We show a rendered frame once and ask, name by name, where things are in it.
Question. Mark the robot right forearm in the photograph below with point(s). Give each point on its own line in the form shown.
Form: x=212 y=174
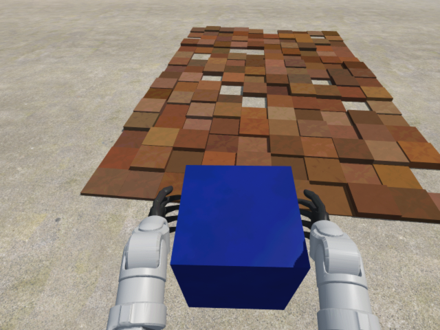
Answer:
x=341 y=280

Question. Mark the right robot hand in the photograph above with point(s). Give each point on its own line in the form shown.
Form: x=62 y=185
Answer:
x=317 y=213

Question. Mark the left robot hand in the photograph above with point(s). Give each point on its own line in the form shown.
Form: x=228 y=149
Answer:
x=160 y=202

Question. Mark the robot left forearm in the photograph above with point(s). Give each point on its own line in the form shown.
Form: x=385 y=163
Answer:
x=140 y=298

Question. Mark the carton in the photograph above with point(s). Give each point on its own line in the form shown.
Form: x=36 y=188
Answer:
x=239 y=240

